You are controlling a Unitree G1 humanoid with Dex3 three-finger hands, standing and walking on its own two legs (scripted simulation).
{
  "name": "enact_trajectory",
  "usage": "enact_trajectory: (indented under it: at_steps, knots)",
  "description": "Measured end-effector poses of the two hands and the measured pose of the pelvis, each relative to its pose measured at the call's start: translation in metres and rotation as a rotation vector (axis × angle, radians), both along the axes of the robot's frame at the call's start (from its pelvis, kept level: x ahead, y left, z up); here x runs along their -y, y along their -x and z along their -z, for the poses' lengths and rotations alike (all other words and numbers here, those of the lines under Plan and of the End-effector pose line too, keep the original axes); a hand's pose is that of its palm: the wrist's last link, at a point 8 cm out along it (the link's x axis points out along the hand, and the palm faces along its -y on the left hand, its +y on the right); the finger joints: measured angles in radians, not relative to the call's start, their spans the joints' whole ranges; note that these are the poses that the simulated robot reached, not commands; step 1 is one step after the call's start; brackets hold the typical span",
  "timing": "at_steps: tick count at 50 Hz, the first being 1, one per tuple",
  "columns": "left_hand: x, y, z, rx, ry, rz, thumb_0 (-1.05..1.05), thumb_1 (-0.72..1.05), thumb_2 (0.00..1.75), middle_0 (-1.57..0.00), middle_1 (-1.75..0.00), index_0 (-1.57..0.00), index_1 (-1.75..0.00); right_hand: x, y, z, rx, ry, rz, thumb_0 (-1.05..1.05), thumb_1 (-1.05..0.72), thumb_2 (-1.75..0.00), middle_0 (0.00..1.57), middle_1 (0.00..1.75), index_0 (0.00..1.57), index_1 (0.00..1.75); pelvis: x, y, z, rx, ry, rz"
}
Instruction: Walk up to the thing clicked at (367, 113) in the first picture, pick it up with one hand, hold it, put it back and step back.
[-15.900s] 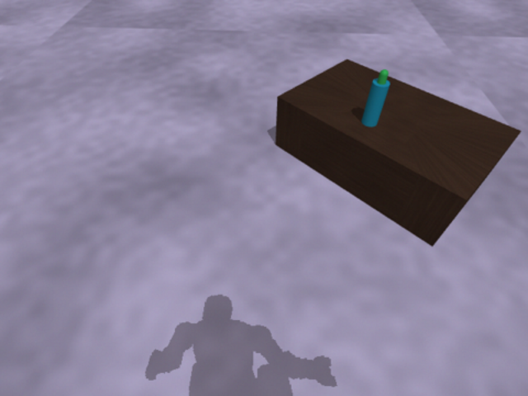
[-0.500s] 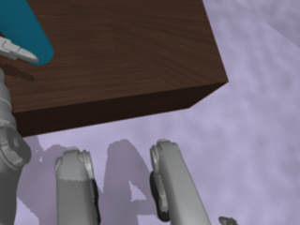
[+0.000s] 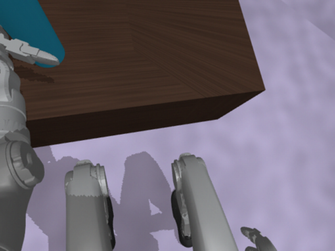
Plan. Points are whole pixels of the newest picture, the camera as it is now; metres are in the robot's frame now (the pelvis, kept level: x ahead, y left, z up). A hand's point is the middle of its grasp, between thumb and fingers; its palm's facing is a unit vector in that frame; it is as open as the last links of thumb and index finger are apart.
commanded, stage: close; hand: left
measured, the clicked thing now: (17, 9) +0.57 +0.25 +0.04
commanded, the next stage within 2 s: settle in 0.38 s
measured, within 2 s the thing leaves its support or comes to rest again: leaves its support in 1.10 s
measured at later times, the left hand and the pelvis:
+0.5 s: hand (24, 24) +0.57 +0.25 +0.01, palm faces +0.21 -0.98 -0.04, open 10.7 cm; pelvis +0.00 +0.00 -0.01, yaw +0 degrees
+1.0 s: hand (33, 33) +0.55 +0.23 +0.02, palm faces +0.16 -0.98 -0.10, open 10.4 cm; pelvis +0.01 +0.00 +0.03, yaw +1 degrees
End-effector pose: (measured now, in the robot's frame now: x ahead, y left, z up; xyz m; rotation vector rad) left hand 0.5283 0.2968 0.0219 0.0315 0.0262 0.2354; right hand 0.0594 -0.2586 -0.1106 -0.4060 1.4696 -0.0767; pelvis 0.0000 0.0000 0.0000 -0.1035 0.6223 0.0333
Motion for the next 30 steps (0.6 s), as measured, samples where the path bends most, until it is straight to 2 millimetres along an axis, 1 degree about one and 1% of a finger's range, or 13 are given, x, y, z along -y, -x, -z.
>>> enact_trajectory:
  at_steps: [6,13,18,23,26,30]
  knots:
    - [-0.001,-0.001,0.002,-0.004,-0.007,0.008,-0.01,-0.54,0.18,-0.41,-0.34,-0.43,-0.31,-0.001,0.009,0.000,-0.026,0.000,0.009,0.00,-0.94,-0.90,0.20,0.30,0.20,0.30,0.000,0.001,0.001,0.000,0.000,0.000]
    - [-0.001,0.000,0.005,-0.011,-0.004,0.016,-0.01,-0.46,0.31,-0.55,-0.49,-0.57,-0.47,0.003,0.017,-0.005,-0.047,0.021,0.016,0.01,-0.93,-0.90,0.20,0.30,0.20,0.30,-0.001,0.001,0.002,0.001,0.002,-0.003]
    - [-0.002,0.000,0.009,-0.014,-0.009,0.017,-0.01,-0.37,0.42,-0.66,-0.61,-0.67,-0.58,0.007,0.019,-0.006,-0.054,0.033,0.017,0.01,-0.93,-0.90,0.20,0.30,0.20,0.30,-0.001,0.002,0.003,-0.001,0.002,-0.005]
    - [-0.002,-0.005,0.009,-0.002,-0.012,0.014,-0.01,-0.28,0.53,-0.76,-0.73,-0.79,-0.71,0.010,0.019,-0.003,-0.057,0.038,0.016,0.01,-0.92,-0.90,0.20,0.30,0.20,0.30,-0.001,0.001,0.006,-0.004,0.002,-0.002]
    - [-0.003,-0.006,0.009,0.001,-0.010,0.026,-0.01,-0.31,0.62,-0.75,-0.78,-0.78,-0.76,0.010,0.017,-0.002,-0.057,0.037,0.014,0.01,-0.92,-0.90,0.20,0.30,0.20,0.30,-0.001,0.001,0.008,-0.004,0.002,0.000]
    - [-0.002,-0.007,0.009,0.000,-0.016,0.040,-0.01,-0.32,0.77,-0.72,-0.84,-0.75,-0.83,0.008,0.014,0.000,-0.050,0.034,0.014,0.01,-0.92,-0.90,0.20,0.30,0.20,0.30,-0.002,0.000,0.009,-0.001,0.003,-0.001]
